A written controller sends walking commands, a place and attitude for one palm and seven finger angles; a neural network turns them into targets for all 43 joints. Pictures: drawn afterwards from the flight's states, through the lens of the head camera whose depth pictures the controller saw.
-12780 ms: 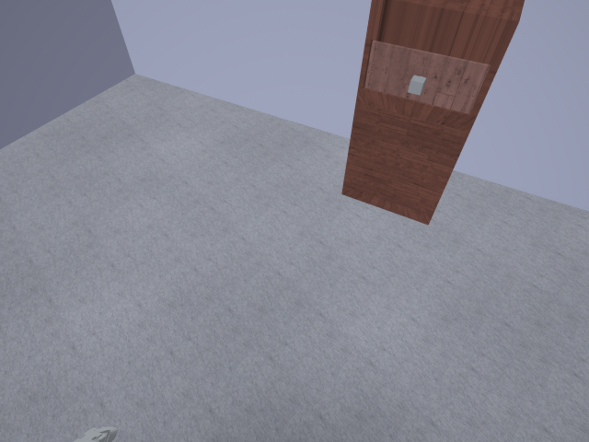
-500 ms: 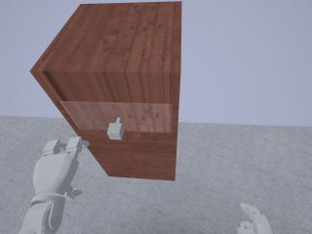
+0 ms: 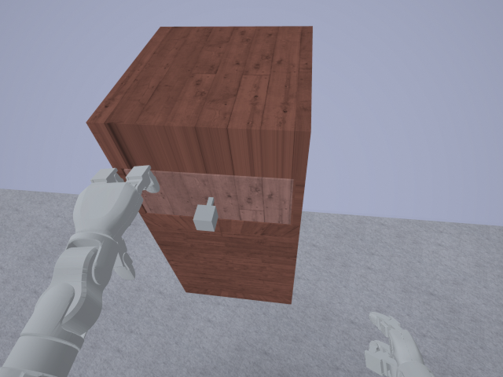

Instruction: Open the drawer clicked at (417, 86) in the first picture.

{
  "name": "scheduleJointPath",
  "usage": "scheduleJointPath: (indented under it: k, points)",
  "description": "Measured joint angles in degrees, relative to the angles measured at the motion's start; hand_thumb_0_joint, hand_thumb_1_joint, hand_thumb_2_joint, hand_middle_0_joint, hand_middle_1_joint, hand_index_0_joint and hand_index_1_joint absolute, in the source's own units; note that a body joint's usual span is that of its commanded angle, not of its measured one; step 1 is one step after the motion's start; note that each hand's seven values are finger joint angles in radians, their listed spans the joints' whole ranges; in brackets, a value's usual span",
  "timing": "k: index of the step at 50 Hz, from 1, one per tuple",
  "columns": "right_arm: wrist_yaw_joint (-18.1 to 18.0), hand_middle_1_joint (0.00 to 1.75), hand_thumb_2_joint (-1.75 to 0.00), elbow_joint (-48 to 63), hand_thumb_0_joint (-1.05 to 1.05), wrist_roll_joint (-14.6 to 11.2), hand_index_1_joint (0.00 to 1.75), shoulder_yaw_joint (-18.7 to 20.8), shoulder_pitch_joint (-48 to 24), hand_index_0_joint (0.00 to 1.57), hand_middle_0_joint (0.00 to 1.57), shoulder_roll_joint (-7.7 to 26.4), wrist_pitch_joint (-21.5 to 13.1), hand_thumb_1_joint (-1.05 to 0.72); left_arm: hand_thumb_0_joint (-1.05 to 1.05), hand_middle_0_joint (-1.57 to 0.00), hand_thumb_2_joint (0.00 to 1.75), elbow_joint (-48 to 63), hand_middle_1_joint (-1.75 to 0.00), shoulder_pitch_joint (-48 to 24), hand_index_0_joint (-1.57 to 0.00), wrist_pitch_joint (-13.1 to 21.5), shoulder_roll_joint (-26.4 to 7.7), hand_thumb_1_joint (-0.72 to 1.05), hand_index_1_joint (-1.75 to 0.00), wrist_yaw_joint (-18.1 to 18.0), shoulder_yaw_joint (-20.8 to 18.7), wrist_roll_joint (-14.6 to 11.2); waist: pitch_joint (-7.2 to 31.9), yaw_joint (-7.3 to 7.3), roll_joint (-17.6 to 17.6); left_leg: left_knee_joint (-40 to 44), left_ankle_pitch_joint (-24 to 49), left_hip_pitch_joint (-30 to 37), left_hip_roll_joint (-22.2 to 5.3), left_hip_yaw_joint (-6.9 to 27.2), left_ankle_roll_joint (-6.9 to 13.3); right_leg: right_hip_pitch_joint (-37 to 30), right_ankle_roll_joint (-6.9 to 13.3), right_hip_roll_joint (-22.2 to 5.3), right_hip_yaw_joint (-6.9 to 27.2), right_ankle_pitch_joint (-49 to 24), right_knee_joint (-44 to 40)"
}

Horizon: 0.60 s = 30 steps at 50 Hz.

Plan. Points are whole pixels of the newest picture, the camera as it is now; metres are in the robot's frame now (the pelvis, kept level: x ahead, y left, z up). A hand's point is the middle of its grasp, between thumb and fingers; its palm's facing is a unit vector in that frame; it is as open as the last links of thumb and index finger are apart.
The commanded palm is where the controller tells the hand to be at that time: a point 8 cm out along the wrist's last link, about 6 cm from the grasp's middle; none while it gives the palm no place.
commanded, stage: raise the hand with hooked fingers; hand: left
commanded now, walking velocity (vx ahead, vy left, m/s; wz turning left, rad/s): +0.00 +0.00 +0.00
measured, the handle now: (208, 211) +0.47 +0.18 -0.10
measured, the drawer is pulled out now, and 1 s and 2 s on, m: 0.00 0.00 0.00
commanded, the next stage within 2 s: move the hooked fingers above the handle in 0.36 s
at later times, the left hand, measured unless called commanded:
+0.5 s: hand (120, 241) +0.28 +0.24 +0.08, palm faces +0.05 -0.08 -1.00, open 13.9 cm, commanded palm +0.26 +0.24 +0.13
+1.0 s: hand (151, 230) +0.33 +0.22 +0.04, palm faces -0.01 -0.07 -1.00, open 13.9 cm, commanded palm +0.31 +0.22 +0.09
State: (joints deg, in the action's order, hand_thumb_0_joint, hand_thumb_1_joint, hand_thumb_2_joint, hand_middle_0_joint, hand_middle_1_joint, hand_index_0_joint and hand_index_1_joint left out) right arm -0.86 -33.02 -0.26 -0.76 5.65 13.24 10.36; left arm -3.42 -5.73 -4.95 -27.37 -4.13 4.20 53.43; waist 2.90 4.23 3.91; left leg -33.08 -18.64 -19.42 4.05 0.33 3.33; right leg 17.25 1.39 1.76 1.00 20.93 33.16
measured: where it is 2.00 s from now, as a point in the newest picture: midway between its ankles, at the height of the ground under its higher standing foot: outside the picture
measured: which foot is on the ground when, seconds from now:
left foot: down 0.00-1.00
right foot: down 0.00-1.00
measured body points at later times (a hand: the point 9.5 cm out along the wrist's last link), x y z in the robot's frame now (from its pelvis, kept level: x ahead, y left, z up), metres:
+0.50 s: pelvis -0.03 +0.01 +0.00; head -0.01 -0.02 +0.45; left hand +0.27 +0.24 +0.13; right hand +0.14 -0.23 -0.12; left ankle -0.02 +0.08 -0.73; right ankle -0.05 -0.11 -0.73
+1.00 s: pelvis -0.02 -0.01 -0.01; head +0.02 -0.03 +0.44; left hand +0.32 +0.22 +0.09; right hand +0.12 -0.26 -0.13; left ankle -0.02 +0.08 -0.73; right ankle -0.05 -0.11 -0.73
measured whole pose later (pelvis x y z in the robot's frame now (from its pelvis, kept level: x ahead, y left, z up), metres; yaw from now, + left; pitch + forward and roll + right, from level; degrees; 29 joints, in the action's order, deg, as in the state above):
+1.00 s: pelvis -0.02 -0.01 -0.01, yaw -1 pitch +8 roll +0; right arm -1.8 -36.3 -0.9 2.5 11.9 14.8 8.3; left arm -21.5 -14.2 2.4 -25.2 -10.7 4.9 56.5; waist 4.4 2.1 2.9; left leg -37.0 -18.4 -26.6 3.1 -0.4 2.9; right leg 24.9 1.9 2.6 1.4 20.5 37.4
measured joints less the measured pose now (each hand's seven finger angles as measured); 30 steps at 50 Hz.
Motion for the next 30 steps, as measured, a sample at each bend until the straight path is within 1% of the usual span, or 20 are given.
scheduleJointPath:
  k: [3, 7, 10, 14, 17, 20, 25, 30]
  points:
    - [0.2, 0.3, -0.9, -0.1, 0.01, -0.1, 0.3, 0.1, 0.9, 0.21, 0.2, 0.1, 0.2, -0.91, 0.0, -0.31, 0.3, -0.6, -1.19, -0.8, -0.32, 1.3, -0.4, -0.49, -1.19, 1.1, -0.9, -0.5, -0.2, -0.24, 0.1, 0.6, 0.6, 0.2, 0.0, -0.2, 0.1, -0.1, -0.1, -0.1, 0.2, -0.6, -0.6]
    - [0.6, 0.3, -0.9, -0.1, 0.01, 0.0, 0.3, 0.6, 2.5, 0.21, 0.2, 0.6, 0.3, -0.91, 0.0, -0.31, 0.3, 0.1, -1.19, 0.7, -0.32, 3.1, -0.5, -0.49, -1.2, 1.7, -1.8, -1.0, -0.4, -0.52, 0.2, 1.2, 1.2, 0.1, 0.1, -0.5, 0.3, 0.1, -0.4, -0.1, 0.5, -1.3, -1.0]
    - [0.7, 0.3, -0.9, -0.5, 0.01, 0.0, 0.3, 1.2, 3.5, 0.21, 0.2, 1.1, 0.2, -0.91, 0.0, -0.31, 0.3, 0.6, -1.2, 1.8, -0.32, 4.6, -0.4, -0.49, -1.2, 1.1, -1.8, -0.8, -0.7, -0.42, 0.2, 1.1, 1.6, -0.3, 0.1, -0.6, 0.4, 0.6, -0.5, -0.2, 0.6, -1.6, -0.8]
    - [0.5, 0.3, -0.9, -1.5, 0.01, 0.0, 0.3, 1.9, 4.3, 0.2, 0.2, 1.5, -0.1, -0.91, 0.0, -0.31, 0.3, 0.6, -1.2, 2.5, -0.32, 6.1, -0.4, -0.49, -1.2, -1.1, -1.6, -0.3, -1.1, -0.19, 0.0, 0.7, 1.9, -0.9, 0.1, -0.6, 0.4, 1.2, -0.5, -0.2, 0.5, -1.8, -0.4]
    - [0.3, 0.3, -0.9, -2.2, 0.01, -0.2, 0.3, 2.2, 4.4, 0.2, 0.2, 1.5, -0.4, -0.91, 0.0, -0.32, 0.3, -0.1, -1.2, 2.2, -0.32, 6.2, -0.4, -0.49, -1.2, -2.8, -1.6, 0.1, -1.1, -0.15, 0.0, 0.4, 2.1, -1.2, 0.2, -0.6, 0.4, 1.4, -0.5, -0.2, 0.5, -2.0, 0.0]
    - [0.2, 0.3, -0.9, -2.6, 0.01, -0.5, 0.3, 2.2, 4.3, 0.2, 0.2, 1.4, -0.7, -0.91, 0.0, -0.32, 0.3, -1.2, -1.2, 1.6, -0.32, 5.2, -0.3, -0.49, -1.2, -3.5, -1.4, 0.0, -1.1, -0.24, 0.0, 0.5, 2.3, -1.1, 0.1, -0.6, 0.4, 1.4, -0.5, -0.3, 0.4, -2.2, 0.0]
    - [0.1, 0.3, -0.9, -2.2, 0.01, -0.6, 0.3, 1.7, 3.7, 0.2, 0.2, 1.0, -1.1, -0.91, 0.0, -0.32, 0.3, -2.2, -1.2, 1.0, -0.32, 3.9, 0.0, -0.49, -1.2, -2.8, -0.6, 0.0, -1.1, -0.54, 0.0, 0.9, 2.8, -0.6, 0.1, -0.6, 0.3, 1.0, -0.4, -0.2, 0.4, -2.5, -0.2]
    - [-0.2, 0.3, -0.9, -1.9, 0.01, -0.8, 0.3, 1.4, 3.1, 0.2, 0.2, 0.8, -1.8, -0.91, 0.0, -0.31, 0.3, -5.3, -1.2, -1.7, -0.32, 4.4, 1.2, -0.49, -1.2, -2.5, 1.6, 0.6, -0.9, -0.38, -0.1, 0.6, 2.9, -1.0, 0.2, -0.4, 0.2, 1.4, -0.3, -0.3, 0.2, -2.5, 0.2]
